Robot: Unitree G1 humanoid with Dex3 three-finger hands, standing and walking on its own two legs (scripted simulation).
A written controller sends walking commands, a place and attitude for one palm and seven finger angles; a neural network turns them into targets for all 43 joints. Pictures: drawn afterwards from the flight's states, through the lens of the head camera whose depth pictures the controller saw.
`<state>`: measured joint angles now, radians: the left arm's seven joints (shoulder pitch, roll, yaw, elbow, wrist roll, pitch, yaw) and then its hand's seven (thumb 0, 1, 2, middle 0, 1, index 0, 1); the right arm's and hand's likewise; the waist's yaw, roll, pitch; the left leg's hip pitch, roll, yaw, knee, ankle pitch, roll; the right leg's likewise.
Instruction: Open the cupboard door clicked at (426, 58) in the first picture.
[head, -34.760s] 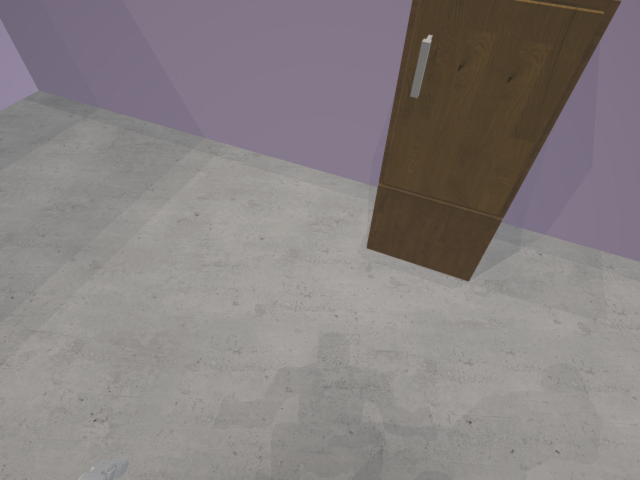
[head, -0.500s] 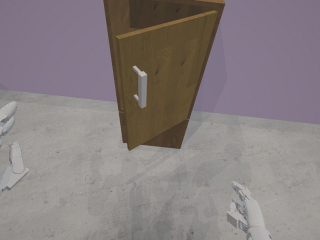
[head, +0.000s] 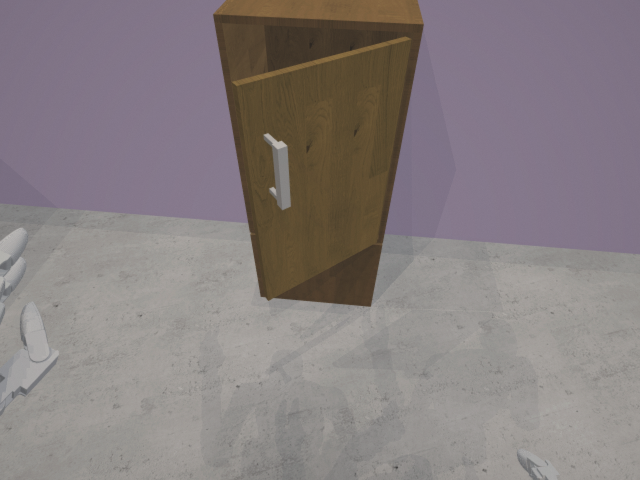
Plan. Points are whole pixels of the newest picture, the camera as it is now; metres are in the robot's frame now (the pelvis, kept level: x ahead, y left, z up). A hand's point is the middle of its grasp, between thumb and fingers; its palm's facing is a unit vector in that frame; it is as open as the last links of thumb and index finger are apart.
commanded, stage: stop stepping back and stand still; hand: left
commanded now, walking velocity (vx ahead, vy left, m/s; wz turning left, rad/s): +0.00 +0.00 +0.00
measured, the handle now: (276, 172) +0.64 +0.10 +0.03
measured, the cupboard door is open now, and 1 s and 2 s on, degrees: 41 41 41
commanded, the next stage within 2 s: let the arm hang, fingers relaxed in 0.24 s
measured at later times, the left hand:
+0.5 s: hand (111, 460) +0.17 +0.27 -0.06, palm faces +0.09 -0.92 -0.39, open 7.4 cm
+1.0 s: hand out of the picture -0.05 +0.23 -0.16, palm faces +0.05 -0.96 -0.27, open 7.4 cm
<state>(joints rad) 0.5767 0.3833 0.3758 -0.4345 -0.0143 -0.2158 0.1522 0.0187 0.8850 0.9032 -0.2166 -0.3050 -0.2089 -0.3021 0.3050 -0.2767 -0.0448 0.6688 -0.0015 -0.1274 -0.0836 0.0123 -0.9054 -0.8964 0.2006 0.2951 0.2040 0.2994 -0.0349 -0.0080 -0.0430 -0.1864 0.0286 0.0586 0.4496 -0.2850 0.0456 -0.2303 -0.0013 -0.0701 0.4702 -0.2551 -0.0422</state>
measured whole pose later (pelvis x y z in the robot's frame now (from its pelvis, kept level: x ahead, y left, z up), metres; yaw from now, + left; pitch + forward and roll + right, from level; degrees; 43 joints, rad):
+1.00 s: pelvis -0.04 +0.02 +0.00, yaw +3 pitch -2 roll +0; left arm 0.28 0.22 0.00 1.11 0.01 0.02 0.02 0.01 0.92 0.90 -0.20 -0.30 -0.20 -0.30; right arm 0.26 -0.19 0.00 1.11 -0.02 0.01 -0.02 0.00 -0.91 -0.90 0.20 0.29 0.20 0.30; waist -0.01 0.04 0.04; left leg -0.21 -0.02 0.00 0.42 -0.19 0.02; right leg -0.17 0.02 0.01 0.42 -0.22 -0.01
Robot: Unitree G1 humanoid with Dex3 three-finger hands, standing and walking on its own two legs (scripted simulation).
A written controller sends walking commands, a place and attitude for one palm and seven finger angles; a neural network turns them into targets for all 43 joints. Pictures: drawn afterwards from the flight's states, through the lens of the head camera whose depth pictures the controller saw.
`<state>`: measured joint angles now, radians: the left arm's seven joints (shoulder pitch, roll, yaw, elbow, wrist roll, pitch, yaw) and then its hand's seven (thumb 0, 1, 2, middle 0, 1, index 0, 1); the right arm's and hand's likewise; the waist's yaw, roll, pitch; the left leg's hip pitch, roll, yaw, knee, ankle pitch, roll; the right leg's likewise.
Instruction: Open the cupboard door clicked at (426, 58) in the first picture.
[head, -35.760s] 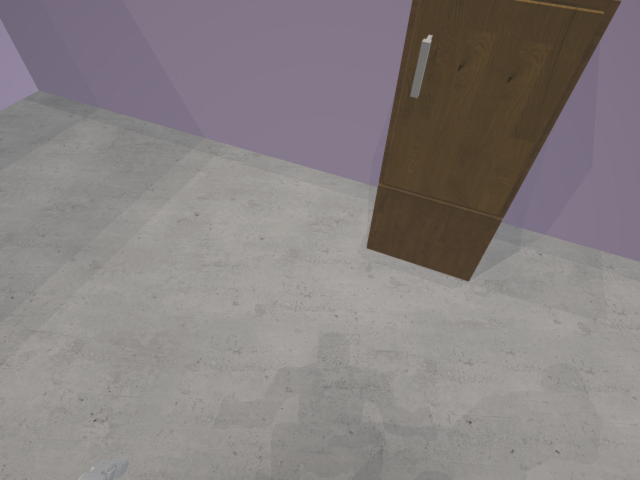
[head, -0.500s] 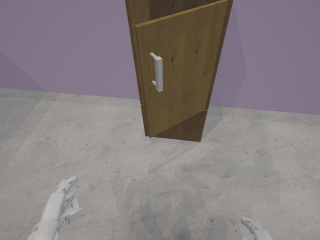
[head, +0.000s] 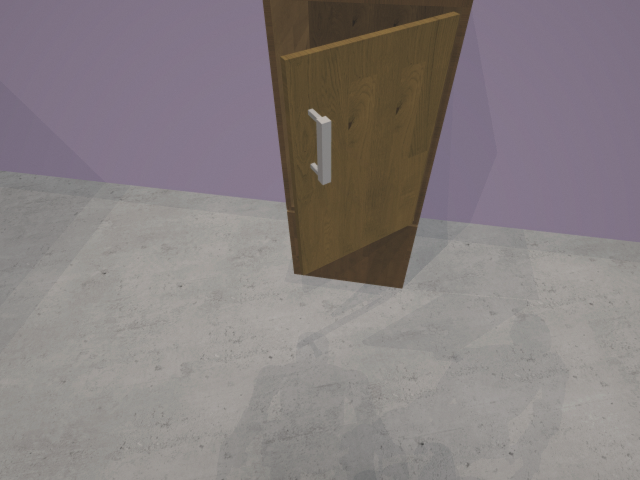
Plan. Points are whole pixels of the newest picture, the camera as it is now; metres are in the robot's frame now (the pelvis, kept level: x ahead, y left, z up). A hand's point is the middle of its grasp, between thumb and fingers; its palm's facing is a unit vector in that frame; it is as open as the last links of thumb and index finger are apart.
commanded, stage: let the arm hang, fingers relaxed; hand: left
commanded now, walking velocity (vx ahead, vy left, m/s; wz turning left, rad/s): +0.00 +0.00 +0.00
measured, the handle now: (318, 147) +0.69 +0.04 +0.03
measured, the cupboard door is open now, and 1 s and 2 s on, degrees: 41 41 41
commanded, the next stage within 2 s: look to check the result in 0.44 s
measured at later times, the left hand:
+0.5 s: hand out of the picture +0.02 +0.18 -0.17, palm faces +0.01 -0.98 -0.20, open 7.4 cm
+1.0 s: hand out of the picture +0.05 +0.21 -0.16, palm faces +0.00 -0.96 -0.27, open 7.4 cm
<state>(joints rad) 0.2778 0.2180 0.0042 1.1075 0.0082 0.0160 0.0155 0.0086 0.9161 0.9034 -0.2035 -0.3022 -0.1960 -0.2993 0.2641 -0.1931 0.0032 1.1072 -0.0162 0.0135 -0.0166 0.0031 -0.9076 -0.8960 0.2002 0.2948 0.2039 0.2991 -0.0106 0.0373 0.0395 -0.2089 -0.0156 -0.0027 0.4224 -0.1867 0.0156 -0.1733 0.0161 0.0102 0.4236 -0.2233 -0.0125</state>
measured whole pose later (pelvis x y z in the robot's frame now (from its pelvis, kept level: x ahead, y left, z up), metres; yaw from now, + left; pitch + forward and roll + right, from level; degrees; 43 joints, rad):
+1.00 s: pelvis +0.02 +0.00 +0.00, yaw +0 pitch -1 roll +0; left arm 0.20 0.23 0.01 1.13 0.01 -0.01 0.01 0.01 0.90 0.90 -0.20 -0.30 -0.20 -0.30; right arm 0.18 -0.24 -0.01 1.13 -0.01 -0.01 -0.02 0.00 -0.91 -0.90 0.20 0.29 0.20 0.30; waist -0.01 0.02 0.03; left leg -0.16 -0.02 0.00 0.36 -0.18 0.01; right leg -0.13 0.02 0.01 0.38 -0.23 -0.02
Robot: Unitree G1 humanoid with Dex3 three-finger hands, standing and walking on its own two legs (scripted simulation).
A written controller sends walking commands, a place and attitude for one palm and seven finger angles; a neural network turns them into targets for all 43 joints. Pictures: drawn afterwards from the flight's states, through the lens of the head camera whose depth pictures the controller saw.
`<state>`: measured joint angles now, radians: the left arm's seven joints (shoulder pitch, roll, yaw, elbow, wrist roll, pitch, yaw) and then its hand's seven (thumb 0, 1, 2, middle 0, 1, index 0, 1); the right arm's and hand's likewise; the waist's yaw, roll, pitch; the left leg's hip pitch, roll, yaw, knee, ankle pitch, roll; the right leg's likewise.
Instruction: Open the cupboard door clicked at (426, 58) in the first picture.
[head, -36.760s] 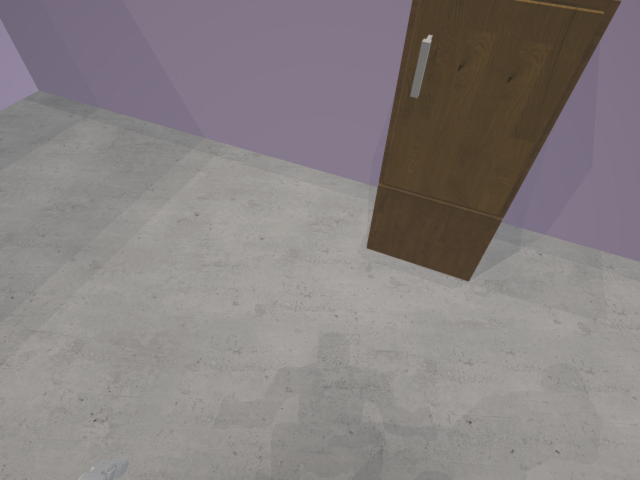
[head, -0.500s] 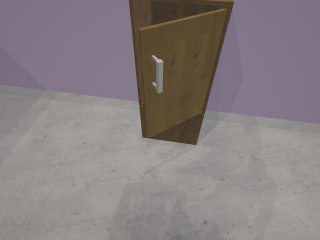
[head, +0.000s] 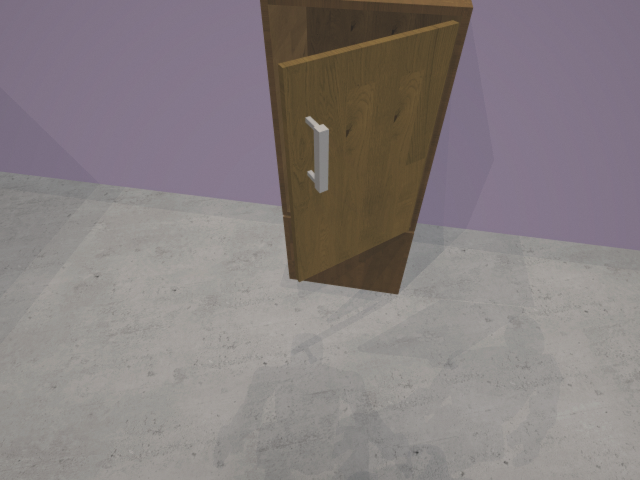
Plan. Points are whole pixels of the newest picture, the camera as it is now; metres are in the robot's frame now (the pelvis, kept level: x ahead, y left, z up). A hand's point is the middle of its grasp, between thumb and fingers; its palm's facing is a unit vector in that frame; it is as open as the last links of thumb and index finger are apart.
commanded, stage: look to check the result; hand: left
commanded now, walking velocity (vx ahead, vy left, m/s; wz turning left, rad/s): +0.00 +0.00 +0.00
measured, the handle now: (316, 155) +0.67 +0.04 +0.03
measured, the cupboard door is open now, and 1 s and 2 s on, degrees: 41 41 41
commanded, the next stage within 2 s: walk to a spot facing it in 0.06 s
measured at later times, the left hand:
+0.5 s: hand out of the picture +0.06 +0.20 -0.18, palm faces -0.10 -0.96 -0.26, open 7.4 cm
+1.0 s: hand out of the picture +0.11 +0.14 -0.17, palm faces -0.30 -0.92 -0.26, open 7.4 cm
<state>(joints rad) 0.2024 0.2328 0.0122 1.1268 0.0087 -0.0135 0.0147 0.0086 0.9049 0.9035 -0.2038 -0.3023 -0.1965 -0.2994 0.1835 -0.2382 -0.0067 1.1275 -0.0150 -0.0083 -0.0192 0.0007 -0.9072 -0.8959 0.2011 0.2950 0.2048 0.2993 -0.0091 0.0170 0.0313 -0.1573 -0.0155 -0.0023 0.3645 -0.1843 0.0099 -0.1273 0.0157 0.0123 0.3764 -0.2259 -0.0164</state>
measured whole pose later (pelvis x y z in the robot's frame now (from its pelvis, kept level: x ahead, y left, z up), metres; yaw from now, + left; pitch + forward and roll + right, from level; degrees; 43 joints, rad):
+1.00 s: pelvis +0.02 -0.04 +0.00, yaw -24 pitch +3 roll +2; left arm 0.28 0.20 0.08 0.94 0.03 0.03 0.01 0.01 0.90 0.90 -0.21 -0.30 -0.20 -0.30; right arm 0.06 -0.20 -0.06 0.91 0.00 0.04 -0.03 0.00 -0.91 -0.90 0.20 0.29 0.20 0.30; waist 0.05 -0.03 0.07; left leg -0.41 0.01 -0.03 0.84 -0.44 -0.05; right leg -0.26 0.11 0.22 0.45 -0.23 -0.06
